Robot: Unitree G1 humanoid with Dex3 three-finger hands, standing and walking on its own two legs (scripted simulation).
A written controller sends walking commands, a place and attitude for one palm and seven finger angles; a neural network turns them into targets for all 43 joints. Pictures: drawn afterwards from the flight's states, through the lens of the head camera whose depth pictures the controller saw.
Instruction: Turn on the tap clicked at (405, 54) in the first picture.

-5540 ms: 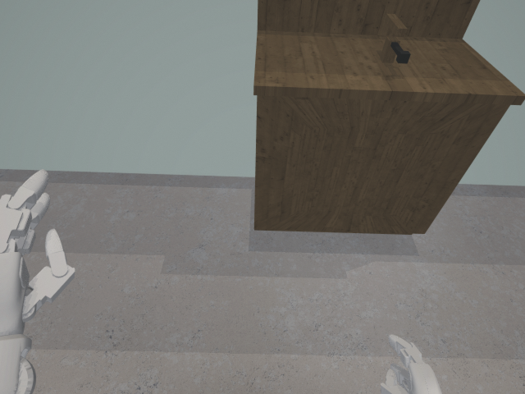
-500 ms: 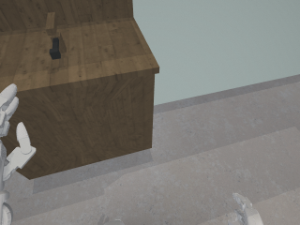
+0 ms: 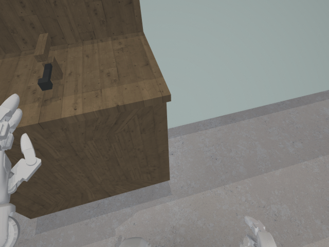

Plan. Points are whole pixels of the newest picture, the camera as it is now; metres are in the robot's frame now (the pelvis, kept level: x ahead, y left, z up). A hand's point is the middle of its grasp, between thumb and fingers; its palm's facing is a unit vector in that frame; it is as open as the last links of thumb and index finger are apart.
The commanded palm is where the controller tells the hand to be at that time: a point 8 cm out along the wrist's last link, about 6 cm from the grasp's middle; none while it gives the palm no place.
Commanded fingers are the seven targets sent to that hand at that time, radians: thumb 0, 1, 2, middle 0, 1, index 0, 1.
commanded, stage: take the last steps up to it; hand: left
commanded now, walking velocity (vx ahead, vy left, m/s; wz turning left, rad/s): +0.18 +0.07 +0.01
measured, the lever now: (45, 83) +0.51 +0.40 +0.10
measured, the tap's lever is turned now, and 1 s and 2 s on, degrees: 0 0 0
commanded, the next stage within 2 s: come to a stop and stand still in 0.16 s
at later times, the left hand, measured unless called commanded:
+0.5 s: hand (65, 125) +0.30 +0.22 +0.18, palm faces +0.37 -0.81 -0.46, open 7.4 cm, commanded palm +0.25 +0.27 +0.18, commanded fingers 0.00 0.90 0.90 -0.20 -0.30 -0.20 -0.30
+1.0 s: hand (37, 128) +0.29 +0.26 +0.19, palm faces +0.43 -0.84 -0.33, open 7.4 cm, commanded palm +0.22 +0.29 +0.18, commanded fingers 0.00 0.90 0.90 -0.20 -0.30 -0.20 -0.30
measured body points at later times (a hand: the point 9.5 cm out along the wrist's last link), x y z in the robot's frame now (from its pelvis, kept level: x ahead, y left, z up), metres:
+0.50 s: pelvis +0.08 -0.01 +0.00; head +0.10 -0.03 +0.45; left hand +0.27 +0.26 +0.20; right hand +0.25 -0.21 -0.10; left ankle +0.08 +0.12 -0.73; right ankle +0.10 -0.10 -0.73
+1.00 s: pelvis +0.05 +0.02 +0.00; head +0.06 +0.02 +0.45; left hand +0.26 +0.31 +0.20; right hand +0.21 -0.21 -0.08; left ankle +0.06 +0.11 -0.73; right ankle +0.10 -0.10 -0.73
